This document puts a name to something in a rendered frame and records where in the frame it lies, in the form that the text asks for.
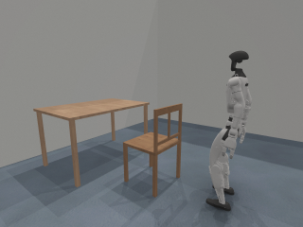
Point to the right robot hand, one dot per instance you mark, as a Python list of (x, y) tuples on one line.
[(241, 134)]

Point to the right robot upper arm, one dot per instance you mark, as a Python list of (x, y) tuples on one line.
[(248, 98)]

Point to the left robot foot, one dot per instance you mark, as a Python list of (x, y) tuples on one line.
[(215, 202)]

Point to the chair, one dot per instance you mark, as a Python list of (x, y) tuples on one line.
[(154, 143)]

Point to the robot head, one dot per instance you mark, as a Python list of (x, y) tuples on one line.
[(238, 57)]

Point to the left robot upper arm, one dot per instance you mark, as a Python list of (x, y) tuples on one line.
[(235, 86)]

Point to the left robot forearm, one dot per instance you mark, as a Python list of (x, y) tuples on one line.
[(237, 117)]

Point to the left robot hand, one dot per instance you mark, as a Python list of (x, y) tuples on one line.
[(231, 144)]

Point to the table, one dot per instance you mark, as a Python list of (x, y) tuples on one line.
[(80, 110)]

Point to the right robot forearm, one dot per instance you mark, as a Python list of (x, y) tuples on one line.
[(245, 115)]

